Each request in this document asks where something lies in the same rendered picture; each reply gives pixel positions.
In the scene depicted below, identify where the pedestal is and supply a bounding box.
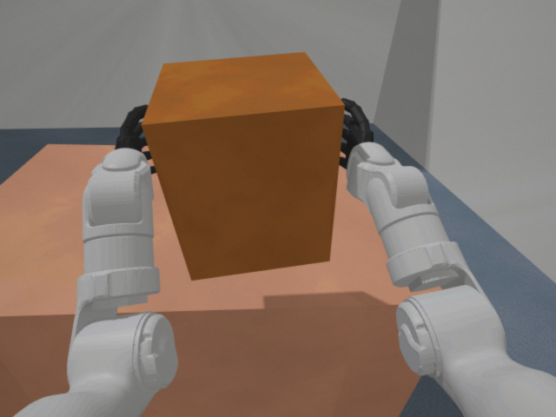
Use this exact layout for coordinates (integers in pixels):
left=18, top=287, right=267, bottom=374
left=0, top=144, right=442, bottom=417

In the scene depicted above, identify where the robot left forearm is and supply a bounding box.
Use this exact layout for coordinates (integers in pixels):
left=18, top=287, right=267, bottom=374
left=67, top=148, right=161, bottom=385

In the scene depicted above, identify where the robot right upper arm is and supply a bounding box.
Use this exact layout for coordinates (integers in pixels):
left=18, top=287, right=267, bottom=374
left=396, top=285, right=556, bottom=417

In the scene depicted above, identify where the robot left hand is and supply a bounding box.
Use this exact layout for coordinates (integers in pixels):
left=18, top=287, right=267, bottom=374
left=115, top=104, right=156, bottom=175

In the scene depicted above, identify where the robot right forearm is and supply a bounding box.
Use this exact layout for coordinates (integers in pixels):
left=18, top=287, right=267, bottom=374
left=347, top=142, right=506, bottom=345

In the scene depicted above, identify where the robot left upper arm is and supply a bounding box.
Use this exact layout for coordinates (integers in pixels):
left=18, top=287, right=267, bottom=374
left=13, top=311, right=178, bottom=417

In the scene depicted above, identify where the carton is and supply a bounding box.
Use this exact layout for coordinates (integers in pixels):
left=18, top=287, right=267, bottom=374
left=142, top=52, right=345, bottom=281

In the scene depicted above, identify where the robot right hand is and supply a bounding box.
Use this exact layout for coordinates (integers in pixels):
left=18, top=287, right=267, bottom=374
left=339, top=98, right=374, bottom=169

